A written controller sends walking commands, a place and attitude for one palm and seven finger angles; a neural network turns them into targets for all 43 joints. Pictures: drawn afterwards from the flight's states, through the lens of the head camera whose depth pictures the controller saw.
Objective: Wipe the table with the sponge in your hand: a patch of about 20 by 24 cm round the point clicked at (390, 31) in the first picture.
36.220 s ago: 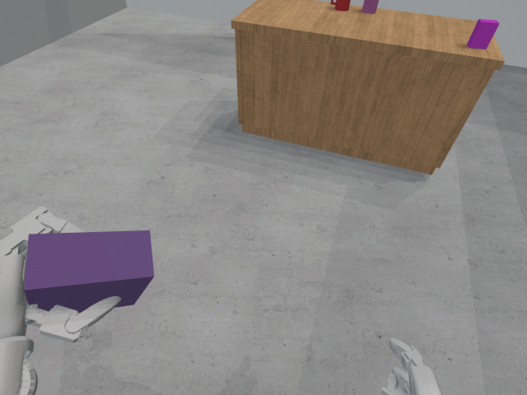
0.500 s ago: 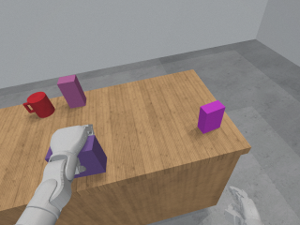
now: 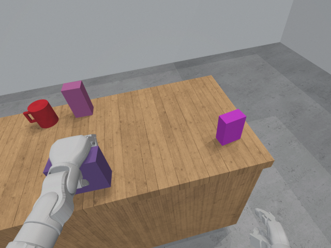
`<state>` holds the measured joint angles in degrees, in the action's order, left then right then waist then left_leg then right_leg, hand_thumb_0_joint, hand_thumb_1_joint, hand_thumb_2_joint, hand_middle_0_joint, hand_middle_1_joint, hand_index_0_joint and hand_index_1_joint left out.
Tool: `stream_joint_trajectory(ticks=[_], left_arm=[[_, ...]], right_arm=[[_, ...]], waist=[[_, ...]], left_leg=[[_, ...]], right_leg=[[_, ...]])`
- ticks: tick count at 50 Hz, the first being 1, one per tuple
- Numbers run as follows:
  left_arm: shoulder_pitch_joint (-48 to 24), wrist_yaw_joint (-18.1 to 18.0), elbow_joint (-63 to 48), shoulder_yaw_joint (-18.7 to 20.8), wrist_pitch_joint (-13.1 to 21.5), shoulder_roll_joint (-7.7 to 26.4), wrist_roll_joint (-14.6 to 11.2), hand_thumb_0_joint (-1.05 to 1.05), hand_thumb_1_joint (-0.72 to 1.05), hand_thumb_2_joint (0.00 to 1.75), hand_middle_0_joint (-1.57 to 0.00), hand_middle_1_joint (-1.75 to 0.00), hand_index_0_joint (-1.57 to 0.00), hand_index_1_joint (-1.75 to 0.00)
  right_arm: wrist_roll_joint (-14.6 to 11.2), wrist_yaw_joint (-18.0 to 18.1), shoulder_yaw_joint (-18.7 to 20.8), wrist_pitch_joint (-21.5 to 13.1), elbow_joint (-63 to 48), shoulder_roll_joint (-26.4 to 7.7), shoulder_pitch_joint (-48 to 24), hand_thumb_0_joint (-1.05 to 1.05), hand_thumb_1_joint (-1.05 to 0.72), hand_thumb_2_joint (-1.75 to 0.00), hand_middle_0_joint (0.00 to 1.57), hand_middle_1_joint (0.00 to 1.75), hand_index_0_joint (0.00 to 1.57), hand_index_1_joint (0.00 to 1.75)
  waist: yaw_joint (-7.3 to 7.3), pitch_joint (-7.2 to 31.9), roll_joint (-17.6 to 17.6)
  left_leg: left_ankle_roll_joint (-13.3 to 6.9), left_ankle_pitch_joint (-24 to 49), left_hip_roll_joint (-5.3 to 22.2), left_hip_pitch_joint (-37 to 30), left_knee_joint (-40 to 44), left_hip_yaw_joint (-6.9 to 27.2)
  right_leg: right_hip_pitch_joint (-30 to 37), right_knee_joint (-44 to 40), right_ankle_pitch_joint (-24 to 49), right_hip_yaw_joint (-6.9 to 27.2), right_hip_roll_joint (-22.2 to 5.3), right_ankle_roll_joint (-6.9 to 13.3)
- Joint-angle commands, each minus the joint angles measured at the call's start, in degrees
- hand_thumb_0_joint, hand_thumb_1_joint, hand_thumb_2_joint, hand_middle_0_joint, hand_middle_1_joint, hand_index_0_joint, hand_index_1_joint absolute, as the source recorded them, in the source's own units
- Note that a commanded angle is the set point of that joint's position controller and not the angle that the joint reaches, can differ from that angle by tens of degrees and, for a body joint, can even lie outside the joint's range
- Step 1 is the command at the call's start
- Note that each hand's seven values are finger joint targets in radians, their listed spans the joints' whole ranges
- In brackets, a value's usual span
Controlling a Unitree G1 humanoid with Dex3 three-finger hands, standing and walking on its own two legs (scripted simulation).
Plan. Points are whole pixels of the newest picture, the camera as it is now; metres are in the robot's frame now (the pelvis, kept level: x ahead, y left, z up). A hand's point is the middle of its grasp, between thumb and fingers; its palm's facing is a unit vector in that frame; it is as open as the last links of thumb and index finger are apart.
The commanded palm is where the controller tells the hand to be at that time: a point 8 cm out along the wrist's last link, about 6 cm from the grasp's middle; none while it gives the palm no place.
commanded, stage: lower the sponge onto the table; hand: left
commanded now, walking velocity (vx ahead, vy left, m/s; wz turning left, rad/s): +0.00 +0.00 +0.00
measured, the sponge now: (83, 175) +0.27 +0.28 +0.01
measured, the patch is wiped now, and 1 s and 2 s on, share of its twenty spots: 0.00 0.00 0.15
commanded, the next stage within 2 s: wipe forward along the first lane in 1.24 s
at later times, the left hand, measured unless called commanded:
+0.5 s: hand (84, 166) +0.29 +0.27 +0.04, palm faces -0.07 -0.07 -0.99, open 9.8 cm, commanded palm +0.27 +0.27 +0.11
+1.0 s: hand (82, 174) +0.27 +0.28 +0.02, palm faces -0.10 -0.08 -0.99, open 9.8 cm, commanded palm +0.26 +0.27 +0.09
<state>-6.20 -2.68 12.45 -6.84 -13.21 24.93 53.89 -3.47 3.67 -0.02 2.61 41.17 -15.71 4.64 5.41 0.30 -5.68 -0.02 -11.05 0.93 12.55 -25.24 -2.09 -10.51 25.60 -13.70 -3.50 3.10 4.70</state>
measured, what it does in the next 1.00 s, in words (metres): stands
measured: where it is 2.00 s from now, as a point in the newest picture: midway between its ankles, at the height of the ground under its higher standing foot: outside the picture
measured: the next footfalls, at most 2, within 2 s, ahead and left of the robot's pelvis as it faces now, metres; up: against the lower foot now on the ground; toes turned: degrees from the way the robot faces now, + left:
none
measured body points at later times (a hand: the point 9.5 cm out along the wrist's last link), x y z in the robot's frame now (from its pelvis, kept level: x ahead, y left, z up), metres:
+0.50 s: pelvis +0.00 +0.01 +0.00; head +0.00 -0.04 +0.45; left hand +0.28 +0.27 +0.10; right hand +0.21 -0.22 -0.11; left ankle +0.03 +0.12 -0.74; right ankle +0.00 -0.07 -0.74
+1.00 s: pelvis +0.00 +0.01 +0.00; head +0.00 -0.03 +0.45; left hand +0.27 +0.28 +0.08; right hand +0.20 -0.23 -0.11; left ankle +0.03 +0.12 -0.74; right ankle +0.00 -0.07 -0.74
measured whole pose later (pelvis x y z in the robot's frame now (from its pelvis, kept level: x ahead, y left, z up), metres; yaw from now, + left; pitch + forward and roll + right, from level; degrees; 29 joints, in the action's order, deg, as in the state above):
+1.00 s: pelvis +0.00 +0.01 +0.00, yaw +0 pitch +0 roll +0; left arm -2.8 -7.4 16.5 -7.1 -12.7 22.3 55.4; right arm -3.3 2.8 1.3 3.3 41.2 -15.7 6.2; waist 4.6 1.9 -4.9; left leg -0.7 -12.7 0.5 15.6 -28.1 -2.2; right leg -13.3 27.9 -15.0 -3.2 2.7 4.0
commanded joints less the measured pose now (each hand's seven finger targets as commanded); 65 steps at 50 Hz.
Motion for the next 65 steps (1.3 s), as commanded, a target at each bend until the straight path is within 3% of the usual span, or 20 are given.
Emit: stream_joint_trajectory(ticks=[1,4,6,9,12,14,15,19,20,25,27,29,31,34,35,38,48,56,59,65], left_arm=[[-18.1,-4.6,-11.3,8.7,-0.2,12.8,1.2,0.00,0.10,1.30,-1.20,-1.60,-1.20,-1.60],[-17.6,-4.8,-12.2,10.0,-2.1,14.7,1.6,0.00,0.10,1.30,-1.20,-1.60,-1.20,-1.60],[-16.1,-4.4,-10.9,6.4,-3.2,10.3,0.9,0.00,0.10,1.30,-1.20,-1.60,-1.20,-1.60],[-17.0,-3.9,-10.0,7.4,-4.4,12.3,1.5,0.00,0.10,1.30,-1.20,-1.60,-1.20,-1.60],[-15.3,-3.7,-11.1,6.1,-3.6,10.2,1.3,0.00,0.10,1.30,-1.20,-1.60,-1.20,-1.60],[-15.5,-4.0,-11.0,8.9,-3.3,13.7,1.9,0.00,0.10,1.30,-1.20,-1.60,-1.20,-1.60],[-16.5,-4.0,-11.1,6.9,-3.0,11.1,1.8,0.00,0.10,1.30,-1.20,-1.60,-1.20,-1.60],[-19.8,-5.1,-11.1,8.2,-2.1,13.2,2.8,0.00,0.10,1.30,-1.20,-1.60,-1.20,-1.60],[-19.9,-5.3,-11.6,5.9,-1.6,10.1,2.5,0.00,0.10,1.30,-1.20,-1.60,-1.20,-1.60],[-20.5,-6.1,-9.2,4.0,-1.6,7.9,2.3,0.00,0.10,1.30,-1.20,-1.60,-1.20,-1.60],[-20.0,-6.4,-8.6,4.2,-1.6,7.9,2.3,0.00,0.10,1.30,-1.20,-1.60,-1.20,-1.60],[-18.7,-6.7,-7.7,7.8,-2.2,12.1,3.0,0.00,0.10,1.30,-1.20,-1.60,-1.20,-1.60],[-18.1,-6.7,-6.7,6.6,-2.3,10.0,2.6,0.00,0.10,1.30,-1.20,-1.60,-1.20,-1.60],[-15.8,-6.9,-6.8,9.5,-2.7,13.2,2.9,0.00,0.10,1.30,-1.20,-1.60,-1.20,-1.60],[-15.5,-6.7,-6.9,7.3,-2.7,10.3,2.3,0.00,0.10,1.30,-1.20,-1.60,-1.20,-1.60],[-14.0,-6.4,-7.2,6.9,-2.4,9.8,2.0,0.00,0.10,1.30,-1.20,-1.60,-1.20,-1.60],[-15.7,-8.5,-8.1,6.9,1.6,9.4,2.7,0.00,0.10,1.30,-1.20,-1.60,-1.20,-1.60],[-16.1,-9.9,-3.2,4.2,-0.2,5.9,2.5,0.00,0.10,1.30,-1.20,-1.60,-1.20,-1.60],[-18.1,-9.8,-1.1,6.6,-1.2,9.5,3.1,0.00,0.10,1.30,-1.20,-1.60,-1.20,-1.60],[-16.4,-9.1,2.0,6.3,-0.5,8.3,2.7,0.00,0.10,1.30,-1.20,-1.60,-1.20,-1.60]], right_arm=[[-0.2,0.0,1.9,-3.4,-8.9,-5.0,-9.5,0.00,-0.90,-0.90,0.20,0.30,0.20,0.30],[-0.2,-0.3,1.9,-2.8,-9.3,-5.6,-10.6,0.00,-0.90,-0.90,0.20,0.30,0.20,0.30],[-0.5,-0.5,1.7,-2.7,-9.6,-5.1,-10.3,0.00,-0.90,-0.90,0.20,0.30,0.20,0.30],[-0.5,-0.4,1.6,-2.1,-9.6,-5.7,-10.9,0.00,-0.90,-0.90,0.20,0.30,0.20,0.30],[-0.4,-0.5,1.6,-2.2,-10.0,-5.1,-10.4,0.00,-0.90,-0.90,0.20,0.30,0.20,0.30],[-0.1,-0.5,1.6,-2.0,-9.7,-5.6,-10.3,0.00,-0.90,-0.90,0.20,0.30,0.20,0.30],[-0.4,-0.6,1.5,-2.1,-9.9,-5.0,-10.2,0.00,-0.90,-0.90,0.20,0.30,0.20,0.30],[-0.2,-0.3,1.8,-2.2,-9.3,-5.3,-9.9,0.00,-0.90,-0.90,0.20,0.30,0.20,0.30],[-0.3,-0.3,1.8,-2.5,-9.7,-4.7,-9.7,0.00,-0.90,-0.90,0.20,0.30,0.20,0.30],[-0.4,-0.3,2.0,-2.7,-9.1,-4.7,-9.1,0.00,-0.90,-0.90,0.20,0.30,0.20,0.30],[-0.4,-0.4,2.1,-2.6,-9.0,-4.9,-9.0,0.00,-0.90,-0.90,0.20,0.30,0.20,0.30],[-0.1,-0.3,2.1,-2.2,-8.8,-5.6,-9.1,0.00,-0.90,-0.90,0.20,0.30,0.20,0.30],[-0.3,-0.4,2.1,-2.1,-9.0,-5.1,-8.7,0.00,-0.90,-0.90,0.20,0.30,0.20,0.30],[-0.1,-0.6,2.2,-1.5,-9.0,-5.8,-8.8,0.00,-0.90,-0.90,0.20,0.30,0.20,0.30],[-0.3,-0.6,2.1,-1.6,-9.4,-5.2,-8.8,0.00,-0.90,-0.90,0.20,0.30,0.20,0.30],[-0.3,-0.8,2.2,-1.5,-9.3,-5.5,-8.6,0.00,-0.90,-0.90,0.20,0.30,0.20,0.30],[0.0,-0.6,3.1,-2.5,-8.7,-5.3,-7.2,0.00,-0.90,-0.90,0.20,0.30,0.20,0.30],[-0.5,-0.8,3.1,-2.5,-8.4,-5.3,-7.0,0.00,-0.90,-0.90,0.20,0.30,0.20,0.30],[-0.4,-0.5,3.0,-1.9,-8.1,-5.9,-7.2,0.00,-0.90,-0.90,0.20,0.30,0.20,0.30],[-0.5,-0.5,2.8,-1.4,-8.6,-5.6,-6.3,0.00,-0.90,-0.90,0.20,0.30,0.20,0.30]], waist=[[-0.37,14.3,3.3],[0.32,15.1,3.1],[-0.31,13.5,5.1],[-0.05,12.7,4.5],[-0.10,13.7,4.7],[0.18,12.7,3.9],[-0.34,12.7,4.0],[-0.54,13.0,2.7],[-0.81,13.8,2.4],[-1.47,13.2,3.2],[-1.27,14.2,4.2],[-0.35,15.1,3.6],[-0.66,14.5,5.1],[0.00,15.5,3.8],[-0.52,14.9,4.3],[-0.82,15.0,4.1],[-1.77,13.3,3.3],[-1.93,13.2,4.9],[-1.59,13.4,5.2],[-1.73,12.7,5.7]], left_leg=[[-3.2,8.6,-3.6,-5.8,1.3,3.1],[-2.9,9.7,-3.7,-5.6,1.6,3.2],[-3.0,9.1,-3.5,-4.9,1.8,3.0],[-3.0,7.8,-3.6,-5.0,2.2,3.2],[-3.3,9.0,-3.6,-5.3,1.6,3.0],[-3.1,8.7,-3.7,-5.1,1.8,3.4],[-3.2,8.2,-3.6,-4.7,1.7,3.1],[-3.1,7.2,-3.7,-5.6,1.6,3.5],[-3.2,7.4,-3.4,-5.9,1.3,3.2],[-3.1,6.5,-3.3,-5.6,1.0,3.3],[-3.1,6.9,-3.3,-5.4,0.9,3.3],[-3.0,8.2,-3.6,-5.1,0.9,3.4],[-3.1,8.6,-3.6,-4.1,0.5,3.1],[-3.0,10.3,-3.9,-3.8,0.2,3.0],[-3.1,10.4,-3.8,-3.4,0.0,2.7],[-3.2,10.7,-3.8,-3.6,-0.5,2.6],[-3.3,7.2,-3.4,-3.7,-1.2,3.4],[-2.9,5.1,-3.0,-2.5,-0.9,3.7],[-2.9,4.2,-3.3,-1.8,-0.8,3.7],[-3.0,3.5,-3.6,0.6,-1.5,3.1]], right_leg=[[1.5,-5.1,10.4,7.7,-1.3,-0.9],[2.7,-4.6,12.2,8.4,-1.2,-0.6],[1.9,-4.6,11.6,6.8,-1.3,-1.1],[1.4,-5.2,9.8,7.8,-1.1,-0.9],[2.0,-4.5,11.3,6.7,-1.2,-1.1],[1.7,-4.7,11.1,7.8,-0.8,-0.7],[1.5,-4.4,10.3,6.7,-1.1,-1.1],[-0.2,-4.9,8.2,7.7,-0.6,-0.6],[-0.2,-4.4,8.2,6.6,-0.9,-0.9],[-1.5,-4.4,7.6,6.4,-0.8,-0.9],[-1.0,-4.1,8.7,6.4,-0.8,-1.0],[0.6,-3.9,10.7,7.6,-0.7,-0.5],[0.8,-3.5,11.8,6.5,-0.9,-1.0],[2.4,-3.1,15.1,7.8,-0.8,-0.6],[2.2,-2.9,15.5,6.9,-1.2,-1.0],[1.6,-2.9,16.3,7.1,-1.1,-1.0],[-3.1,-2.9,10.0,6.6,-0.6,-1.0],[-4.5,-2.3,7.1,5.7,-0.4,-0.9],[-3.8,-2.7,6.6,7.0,-0.4,-0.8],[-3.3,-2.3,6.7,6.7,-0.8,-1.1]])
